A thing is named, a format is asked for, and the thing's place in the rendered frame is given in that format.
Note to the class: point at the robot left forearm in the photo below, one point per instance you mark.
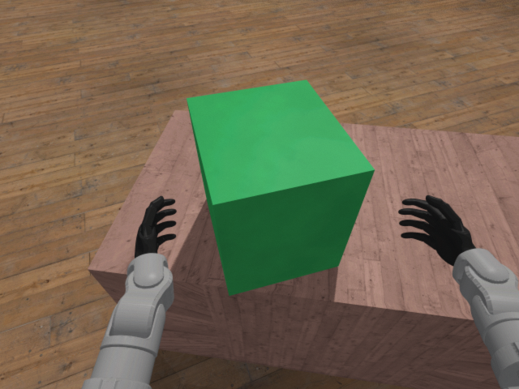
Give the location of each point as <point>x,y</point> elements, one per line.
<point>133,336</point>

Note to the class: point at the right robot hand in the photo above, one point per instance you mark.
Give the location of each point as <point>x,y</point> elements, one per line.
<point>447,234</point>

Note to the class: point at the carton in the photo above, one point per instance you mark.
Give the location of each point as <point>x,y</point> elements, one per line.
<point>283,180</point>

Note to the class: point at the pedestal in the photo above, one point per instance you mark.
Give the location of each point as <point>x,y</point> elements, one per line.
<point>390,313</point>

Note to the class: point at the robot right forearm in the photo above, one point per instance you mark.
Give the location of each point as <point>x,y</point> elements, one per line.
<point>491,290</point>

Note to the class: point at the left robot hand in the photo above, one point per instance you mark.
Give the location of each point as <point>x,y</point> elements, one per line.
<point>147,240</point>

